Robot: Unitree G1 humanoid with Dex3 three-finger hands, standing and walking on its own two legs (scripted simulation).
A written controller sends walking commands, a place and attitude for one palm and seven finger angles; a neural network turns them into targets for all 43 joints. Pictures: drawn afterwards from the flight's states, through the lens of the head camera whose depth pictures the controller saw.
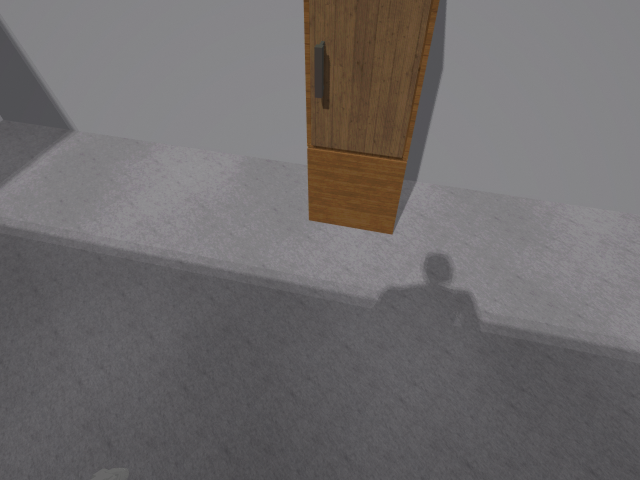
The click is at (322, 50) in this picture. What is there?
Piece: cupboard door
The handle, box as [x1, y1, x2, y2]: [314, 41, 324, 97]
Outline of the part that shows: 324,41 321,41 318,45 316,44 314,47 315,97 322,96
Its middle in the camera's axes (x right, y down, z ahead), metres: +0.00 -0.54 +1.23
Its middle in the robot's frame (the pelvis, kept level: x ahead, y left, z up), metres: +1.28 +0.06 -0.04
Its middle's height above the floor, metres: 0.73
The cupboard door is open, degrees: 0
